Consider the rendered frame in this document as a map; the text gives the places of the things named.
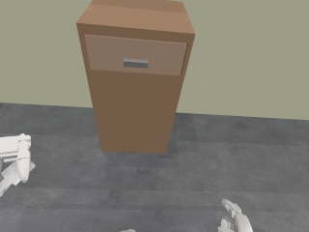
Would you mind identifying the handle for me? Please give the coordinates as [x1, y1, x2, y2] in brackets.
[124, 55, 149, 69]

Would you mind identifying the cabinet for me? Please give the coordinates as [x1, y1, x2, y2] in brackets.
[76, 0, 196, 154]

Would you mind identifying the drawer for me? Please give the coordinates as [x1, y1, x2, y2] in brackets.
[85, 34, 187, 75]

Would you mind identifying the right robot hand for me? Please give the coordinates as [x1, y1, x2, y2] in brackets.
[217, 198, 253, 232]

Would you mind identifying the left robot hand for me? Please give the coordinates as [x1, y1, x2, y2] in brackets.
[0, 133, 36, 197]

